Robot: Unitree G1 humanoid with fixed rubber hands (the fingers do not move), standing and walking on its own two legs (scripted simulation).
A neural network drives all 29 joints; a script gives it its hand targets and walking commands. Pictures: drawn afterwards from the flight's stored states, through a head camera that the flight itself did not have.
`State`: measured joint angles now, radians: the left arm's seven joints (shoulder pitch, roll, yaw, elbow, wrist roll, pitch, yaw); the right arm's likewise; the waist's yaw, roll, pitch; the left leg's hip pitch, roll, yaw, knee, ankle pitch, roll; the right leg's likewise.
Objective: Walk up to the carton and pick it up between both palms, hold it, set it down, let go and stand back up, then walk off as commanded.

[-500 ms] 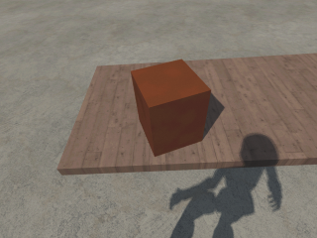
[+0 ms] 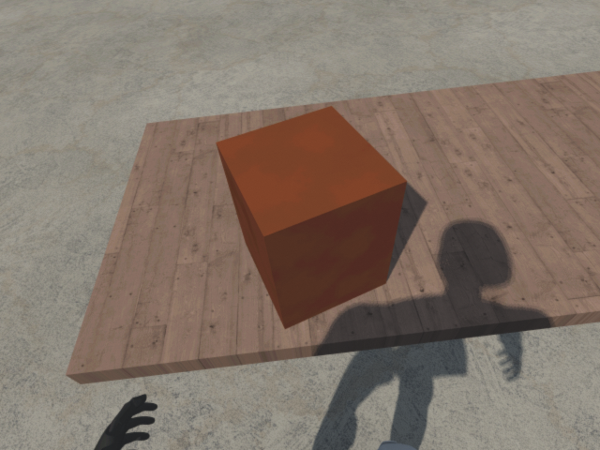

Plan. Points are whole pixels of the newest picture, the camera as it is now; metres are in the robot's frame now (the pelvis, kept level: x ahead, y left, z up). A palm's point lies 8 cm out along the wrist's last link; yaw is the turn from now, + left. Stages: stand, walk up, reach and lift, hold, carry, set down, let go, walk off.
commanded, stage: walk up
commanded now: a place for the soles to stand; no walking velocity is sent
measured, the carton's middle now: (308, 218) +0.48 +0.01 +0.02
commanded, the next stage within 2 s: none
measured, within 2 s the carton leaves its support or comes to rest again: neither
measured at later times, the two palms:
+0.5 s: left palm out of the picture +0.11 +0.33 -0.10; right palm out of the picture +0.13 -0.29 -0.08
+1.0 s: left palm out of the picture +0.09 +0.31 -0.09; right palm out of the picture +0.10 -0.30 -0.09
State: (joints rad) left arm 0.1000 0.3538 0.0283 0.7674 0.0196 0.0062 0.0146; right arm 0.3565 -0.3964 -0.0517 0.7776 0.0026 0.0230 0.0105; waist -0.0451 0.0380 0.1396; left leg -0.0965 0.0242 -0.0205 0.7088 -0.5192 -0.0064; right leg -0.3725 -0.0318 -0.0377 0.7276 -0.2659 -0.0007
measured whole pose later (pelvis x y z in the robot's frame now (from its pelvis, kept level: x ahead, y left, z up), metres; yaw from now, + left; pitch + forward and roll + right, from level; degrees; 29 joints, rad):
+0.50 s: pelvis +0.04 +0.01 +0.02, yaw +5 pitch -2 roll -1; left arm 0.07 0.38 0.02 1.02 0.00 0.02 0.01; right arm 0.17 -0.37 -0.05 0.99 0.01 0.01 -0.02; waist 0.01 0.00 0.12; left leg -0.01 0.02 -0.06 0.49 -0.44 -0.01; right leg -0.24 -0.07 -0.12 0.53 -0.23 0.03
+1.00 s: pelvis +0.03 +0.00 +0.02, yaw +6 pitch -4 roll -1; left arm 0.06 0.36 0.07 1.07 0.03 0.02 -0.01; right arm 0.21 -0.33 -0.06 1.04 -0.01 -0.02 -0.03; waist -0.01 0.00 0.11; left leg 0.02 0.03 -0.07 0.46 -0.41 -0.03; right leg -0.22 -0.07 -0.13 0.51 -0.22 0.01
